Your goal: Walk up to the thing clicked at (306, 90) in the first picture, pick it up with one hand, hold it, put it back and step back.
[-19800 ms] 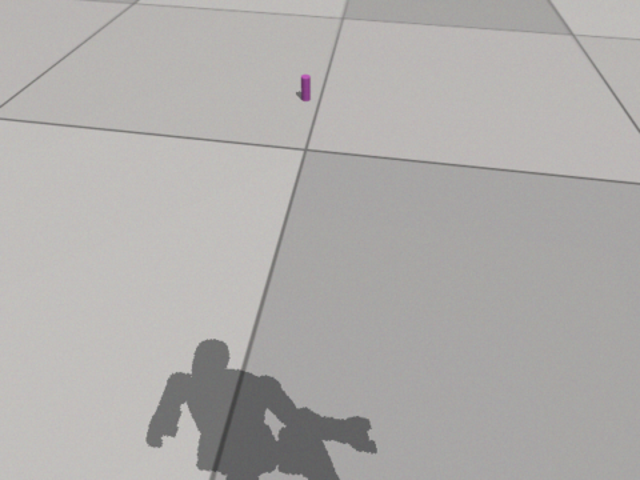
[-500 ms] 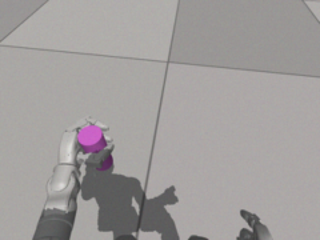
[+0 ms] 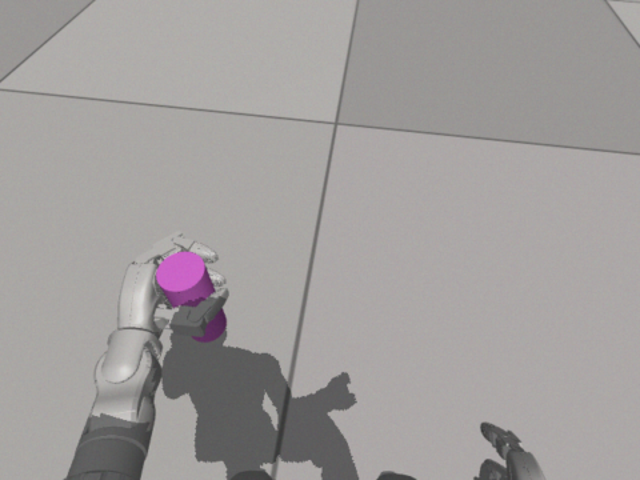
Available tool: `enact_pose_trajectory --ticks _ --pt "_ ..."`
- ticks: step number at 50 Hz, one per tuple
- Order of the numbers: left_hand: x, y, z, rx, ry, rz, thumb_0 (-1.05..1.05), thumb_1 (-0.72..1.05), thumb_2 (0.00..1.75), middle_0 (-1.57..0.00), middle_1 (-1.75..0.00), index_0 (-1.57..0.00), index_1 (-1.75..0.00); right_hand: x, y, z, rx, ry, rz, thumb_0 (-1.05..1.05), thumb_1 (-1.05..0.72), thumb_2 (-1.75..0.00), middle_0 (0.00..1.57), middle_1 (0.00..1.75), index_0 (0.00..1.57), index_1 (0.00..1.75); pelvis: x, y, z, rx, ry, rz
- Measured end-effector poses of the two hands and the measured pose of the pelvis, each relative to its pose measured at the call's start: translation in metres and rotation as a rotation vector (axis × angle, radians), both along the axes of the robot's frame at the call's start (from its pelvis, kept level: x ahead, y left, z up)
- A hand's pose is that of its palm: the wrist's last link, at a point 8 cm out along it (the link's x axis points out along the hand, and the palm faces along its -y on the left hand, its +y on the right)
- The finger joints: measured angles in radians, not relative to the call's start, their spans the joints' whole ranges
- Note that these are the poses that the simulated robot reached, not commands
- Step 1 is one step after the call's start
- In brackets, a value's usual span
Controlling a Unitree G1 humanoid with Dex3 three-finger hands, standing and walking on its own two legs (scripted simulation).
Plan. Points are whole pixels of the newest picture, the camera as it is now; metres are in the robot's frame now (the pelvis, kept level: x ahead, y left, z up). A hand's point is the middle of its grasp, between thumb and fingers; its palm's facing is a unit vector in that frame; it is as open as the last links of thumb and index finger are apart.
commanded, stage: hold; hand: left
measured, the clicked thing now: (195, 300) +0.33 +0.17 +0.02
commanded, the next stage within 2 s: crouch in 1.32 s
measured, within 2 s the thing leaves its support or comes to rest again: neither
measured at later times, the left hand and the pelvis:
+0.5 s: hand (196, 289) +0.33 +0.17 +0.05, palm faces +0.02 -1.00 -0.01, open 7.5 cm; pelvis +0.00 +0.00 +0.00, yaw +0 degrees
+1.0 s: hand (198, 291) +0.32 +0.16 +0.05, palm faces +0.01 -1.00 +0.00, open 7.5 cm; pelvis +0.00 +0.00 +0.00, yaw +0 degrees
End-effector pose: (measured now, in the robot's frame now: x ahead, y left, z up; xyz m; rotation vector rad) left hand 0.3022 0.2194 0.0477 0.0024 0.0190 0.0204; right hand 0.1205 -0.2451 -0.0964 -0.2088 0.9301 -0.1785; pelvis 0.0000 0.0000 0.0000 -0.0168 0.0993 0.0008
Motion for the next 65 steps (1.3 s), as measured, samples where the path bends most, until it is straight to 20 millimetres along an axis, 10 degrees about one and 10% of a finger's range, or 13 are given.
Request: enact_pose_trajectory --ticks 65 --pt "-0.0029 0.0006 0.0028 0.01 -0.016 -0.002 0.04 -0.11 1.14 -0.86 -1.09 -0.88 -1.09 -0.0039 0.003 0.0011 0.003 -0.01 0.001 0.01 -0.91 -0.9 0.2 0.3 0.21 0.3 -0.0041 0.0024 -0.0002 -0.003 -0.006 -0.001"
